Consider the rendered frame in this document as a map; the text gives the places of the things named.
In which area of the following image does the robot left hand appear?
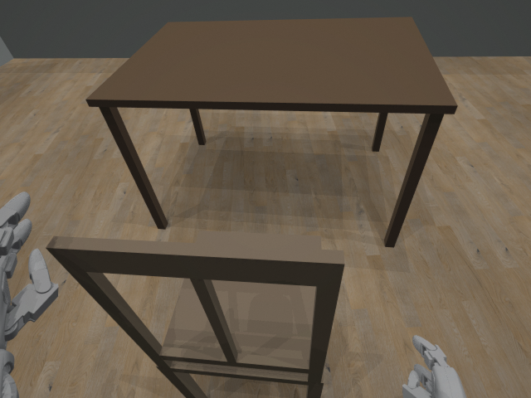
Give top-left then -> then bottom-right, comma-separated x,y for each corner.
0,192 -> 59,350

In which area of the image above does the table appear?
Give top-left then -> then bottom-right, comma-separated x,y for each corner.
86,17 -> 458,248

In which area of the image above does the robot right hand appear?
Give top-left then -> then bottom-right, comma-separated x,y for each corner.
402,335 -> 466,398

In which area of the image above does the chair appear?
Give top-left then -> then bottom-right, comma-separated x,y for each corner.
46,231 -> 344,398

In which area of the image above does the robot left forearm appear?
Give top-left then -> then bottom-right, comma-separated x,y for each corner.
0,349 -> 19,398

